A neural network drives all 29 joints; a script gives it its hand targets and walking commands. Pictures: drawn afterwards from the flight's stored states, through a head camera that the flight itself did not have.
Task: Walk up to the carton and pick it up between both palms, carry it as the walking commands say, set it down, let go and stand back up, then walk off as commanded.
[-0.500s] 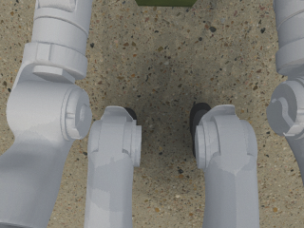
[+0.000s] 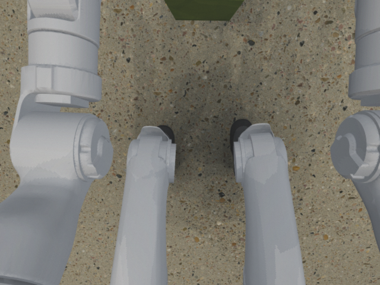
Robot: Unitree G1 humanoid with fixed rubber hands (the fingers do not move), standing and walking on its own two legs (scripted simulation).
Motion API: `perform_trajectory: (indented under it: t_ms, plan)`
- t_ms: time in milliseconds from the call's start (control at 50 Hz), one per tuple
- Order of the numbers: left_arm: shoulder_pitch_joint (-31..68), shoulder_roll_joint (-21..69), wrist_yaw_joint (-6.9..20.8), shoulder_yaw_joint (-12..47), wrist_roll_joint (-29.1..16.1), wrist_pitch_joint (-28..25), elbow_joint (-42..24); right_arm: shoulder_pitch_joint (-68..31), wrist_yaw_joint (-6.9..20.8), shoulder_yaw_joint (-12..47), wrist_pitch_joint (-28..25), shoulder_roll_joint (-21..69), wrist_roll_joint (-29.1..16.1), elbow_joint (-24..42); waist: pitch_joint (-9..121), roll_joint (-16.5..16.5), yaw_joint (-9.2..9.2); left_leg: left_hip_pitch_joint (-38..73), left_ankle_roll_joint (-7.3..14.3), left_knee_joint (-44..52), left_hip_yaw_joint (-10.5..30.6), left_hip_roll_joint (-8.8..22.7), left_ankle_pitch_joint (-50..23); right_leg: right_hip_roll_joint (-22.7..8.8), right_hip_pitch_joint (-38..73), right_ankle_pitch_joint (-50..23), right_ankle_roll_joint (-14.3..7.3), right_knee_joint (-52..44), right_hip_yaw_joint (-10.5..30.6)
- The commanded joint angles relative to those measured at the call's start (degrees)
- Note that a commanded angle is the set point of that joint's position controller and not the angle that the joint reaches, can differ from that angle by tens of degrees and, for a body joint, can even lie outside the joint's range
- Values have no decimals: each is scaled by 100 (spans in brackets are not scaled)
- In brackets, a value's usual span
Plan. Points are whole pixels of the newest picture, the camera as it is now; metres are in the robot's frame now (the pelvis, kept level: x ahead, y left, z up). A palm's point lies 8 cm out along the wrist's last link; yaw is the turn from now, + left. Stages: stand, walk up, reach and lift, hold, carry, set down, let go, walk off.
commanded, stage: set down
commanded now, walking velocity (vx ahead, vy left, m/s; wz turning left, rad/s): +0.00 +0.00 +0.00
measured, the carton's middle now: out of the picture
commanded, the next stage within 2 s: let go in 0.54 s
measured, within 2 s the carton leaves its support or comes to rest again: neither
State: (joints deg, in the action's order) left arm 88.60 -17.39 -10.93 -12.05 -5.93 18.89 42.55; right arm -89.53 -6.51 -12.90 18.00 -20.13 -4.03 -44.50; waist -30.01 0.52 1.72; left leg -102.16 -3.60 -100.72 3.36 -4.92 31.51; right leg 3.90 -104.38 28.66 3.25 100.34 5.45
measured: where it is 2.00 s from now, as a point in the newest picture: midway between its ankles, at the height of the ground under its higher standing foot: (201, 163)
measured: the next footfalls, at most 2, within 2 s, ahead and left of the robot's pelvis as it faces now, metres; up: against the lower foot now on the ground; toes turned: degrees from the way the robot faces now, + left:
none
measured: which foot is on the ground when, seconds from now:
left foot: down 0.00-1.00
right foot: down 0.00-1.00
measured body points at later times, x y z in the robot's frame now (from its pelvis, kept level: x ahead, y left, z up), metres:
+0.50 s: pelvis +0.00 -0.01 +0.13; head +0.37 -0.02 +0.37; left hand +0.60 +0.14 +0.00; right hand +0.59 -0.20 +0.01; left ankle +0.11 +0.13 -0.48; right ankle +0.12 -0.13 -0.48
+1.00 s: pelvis +0.04 +0.00 +0.20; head +0.38 -0.01 +0.49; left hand +0.50 +0.16 +0.04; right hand +0.48 -0.21 +0.04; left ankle +0.11 +0.13 -0.48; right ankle +0.12 -0.13 -0.48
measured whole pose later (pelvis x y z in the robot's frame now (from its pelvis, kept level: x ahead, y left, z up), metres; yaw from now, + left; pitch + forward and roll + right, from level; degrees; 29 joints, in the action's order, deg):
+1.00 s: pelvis +0.04 +0.00 +0.20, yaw -2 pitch +22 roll +1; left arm 48.7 -11.3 -5.5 -9.1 3.5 17.2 22.1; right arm -48.6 -4.2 -12.2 17.3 -11.0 5.3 -22.6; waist -29.9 0.3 0.5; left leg -56.2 -2.1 -51.5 4.4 -2.1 17.3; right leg 2.2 -58.0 14.9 1.8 50.9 5.6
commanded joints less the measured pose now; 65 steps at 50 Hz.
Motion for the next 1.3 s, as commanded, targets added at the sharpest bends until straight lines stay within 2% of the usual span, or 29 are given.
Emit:
perform_trajectory:
  t_ms: [0, 60, 100, 120, 160, 180, 280, 300, 340, 460, 500, 520, 560, 620, 640, 740, 760, 780, 800, 820, 860, 880, 900, 920, 980, 1140, 1180, 1240, 1280]
  plan:
    - [2119, -949, 17, -202, 202, -108, -888, -2099, -33, -93, -60, -872, 21, 1023, 12235, 39, -63, 4123, 108, 1229, -922, -250, -2428, 268, 5283, -2865, -75, -948, -1070]
    - [2096, -738, 9, 6, 62, -31, -1331, -1788, -44, -327, 38, -908, 176, 769, 12124, -374, 80, 4775, -13, 1556, -851, -197, -2588, 278, 4866, -2616, -123, -1289, -1149]
    - [2317, -889, 34, -172, 71, -25, -1261, -1922, -73, -157, 53, -885, 136, 938, 11636, -207, 83, 4129, 20, 1761, -998, -258, -2214, 250, 5355, -2628, -190, -1726, -936]
    - [1952, -541, 109, 29, -240, -35, -1541, -1942, -41, 56, 5, -737, 89, 1463, 12061, 500, 233, 4257, 58, 1853, -883, -296, -2595, 260, 5971, -3292, -140, -1689, -1022]
    - [1786, -696, 155, -142, -42, 58, -412, -2202, -73, -80, 75, -847, 221, 1103, 11444, 183, -59, 3943, 137, 2048, -942, -274, -2402, 176, 6096, -3132, -89, -1979, -768]
    - [1919, -1185, 175, -339, 205, -3, -1232, -2291, -35, 221, 81, -619, -237, 1726, 12275, 170, -511, 4589, 217, 2324, -919, -231, -2349, 197, 6423, -2993, 14, -1973, -894]
    - [2004, -983, 251, -54, 68, 35, -1453, -1800, -91, 107, 187, -633, 78, 1252, 11953, 282, -79, 4632, 187, 3016, -829, -251, -2732, 182, 7112, -3750, -52, -2600, -746]
    - [1997, -946, 266, -157, 159, 19, -1437, -1888, -27, 159, 192, -643, -13, 1126, 11907, 18, -372, 5169, 111, 3051, -887, -204, -2794, 170, 6644, -3371, -110, -2748, -775]
    - [1991, -863, 281, -203, 207, 107, -842, -2077, -27, -178, 149, -903, 294, 1175, 11616, -18, -127, 5055, 143, 3323, -832, -158, -2597, 171, 6843, -3290, -111, -2966, -822]
    - [1836, -932, 461, -501, 496, -167, -653, -1931, 44, 90, 14, -416, 273, 974, 11619, 376, -432, 5317, 194, 3964, -853, -133, -2500, 97, 7803, -3364, -44, -3723, -628]
    - [1758, -545, 526, -366, 535, -112, 117, -1620, 168, -307, -12, -406, 611, -84, 10093, 75, -22, 5598, 188, 4300, -668, -54, -2377, 162, 6355, -2446, -59, -4049, -944]
    - [2244, -520, 530, -364, 643, -229, -733, -1766, 230, -173, -110, -193, 443, 543, 10063, -281, -270, 5948, 74, 4242, -790, -99, -2406, 177, 6109, -2206, -136, -4230, -888]
    - [1970, -326, 442, -598, 913, -294, -299, -1480, 237, -465, -290, -288, 776, 61, 10361, -283, -173, 6280, -14, 4287, -719, -74, -2736, 224, 6188, -2497, -133, -4248, -999]
    - [1586, -590, 527, -989, 1102, -427, 65, -1839, 233, -210, -312, 59, 757, 453, 10408, 269, -493, 5381, 157, 4465, -893, -180, -2704, 157, 7483, -3162, -41, -4372, -724]
    - [1205, -460, 476, -920, 1108, -421, 144, -1553, 160, -458, -295, -139, 1047, 262, 10833, 357, -274, 5334, 117, 4446, -863, -192, -2795, 166, 7903, -3435, -96, -4254, -663]
    - [717, -451, 302, -395, 971, -372, -1358, -734, -12, -594, -257, -208, 1100, 1320, 12211, -257, -20, 7349, 0, 4329, -760, -171, -4205, 230, 7975, -4138, -157, -4346, -752]
    - [352, -307, 350, -182, 855, -307, -1572, -203, -64, -590, -232, -330, 1268, 1738, 12710, -58, 249, 7515, 39, 4393, -605, -156, -4357, 209, 8684, -4569, -155, -4399, -706]
    - [-901, -290, 285, -275, 1164, -389, -1709, 373, -8, -288, -215, 310, 1244, 2139, 12597, 341, -116, 7420, 169, 4490, -659, -245, -4807, 197, 9079, -5297, -93, -4333, -572]
    - [-510, -358, 344, -297, 983, -298, -1659, 806, -112, -422, -138, -19, 1403, 1945, 11901, 348, 288, 6657, 121, 4599, -772, -274, -4301, 170, 9455, -5287, -156, -4428, -549]
    - [-1639, -447, 377, -260, 1215, -331, -2148, 1525, 11, -148, -111, 389, 1206, 2350, 12573, 230, -195, 7368, 184, 4687, -679, -313, -4847, 164, 9501, -5422, -27, -4410, -583]
    - [-991, -291, 392, -18, 948, -250, -2363, 1363, 47, -269, -105, 172, 1213, 2258, 11016, -7, 10, 7305, 135, 4671, -556, -123, -4308, 116, 8242, -4365, -136, -4591, -563]
    - [-2186, -341, 467, 25, 1103, -344, -3044, 2435, 79, 13, -143, 534, 1052, 2691, 11564, -424, -265, 8341, 112, 4819, -417, -153, -5221, 111, 8491, -4738, -141, -4744, -547]
    - [-2785, -32, 494, 367, 1011, -290, -2973, 2891, 156, 30, -182, 511, 1173, 2686, 11784, -468, -11, 8975, 117, 4818, -315, 25, -5650, 169, 8254, -4674, -168, -4847, -653]
    - [-2987, -61, 505, 193, 1007, -392, -3751, 3025, 242, 202, -270, 428, 884, 3667, 11963, -565, -306, 9162, 128, 4802, -344, -31, -5981, 201, 8183, -4873, -140, -4796, -627]
    - [-3751, 102, 522, -53, 978, -463, -2981, 3514, 269, -91, -424, 298, 1139, 3552, 10909, 250, -236, 8158, 185, 5014, -246, -22, -5164, 131, 8794, -4850, -128, -5043, -511]
    - [-6499, 146, 871, 389, 874, -1134, -3682, 6586, 489, 230, -1037, 643, 794, 4124, 9718, 42, -199, 8633, 190, 5855, -340, -29, -4629, 154, 9625, -4728, -71, -5711, -522]
    - [-6602, 406, 929, 424, 694, -1271, -3424, 6896, 564, 357, -1128, 810, 706, 3579, 8698, 341, -136, 8238, 259, 6094, -300, 32, -4107, 118, 9556, -4158, -103, -5813, -555]
    - [-7110, 443, 1120, 427, 828, -1315, -2005, 7477, 721, 188, -1210, 535, 852, 2391, 5744, -254, -109, 7500, 187, 6699, -425, 212, -1892, -118, 8351, -1859, -258, -6532, -581]
    - [-7340, 483, 1195, 571, 719, -1460, -2320, 7657, 774, 329, -1312, 663, 774, 2719, 5593, -9, -139, 7824, 279, 6833, -477, 215, -1666, -126, 8464, -1303, -282, -6669, -639]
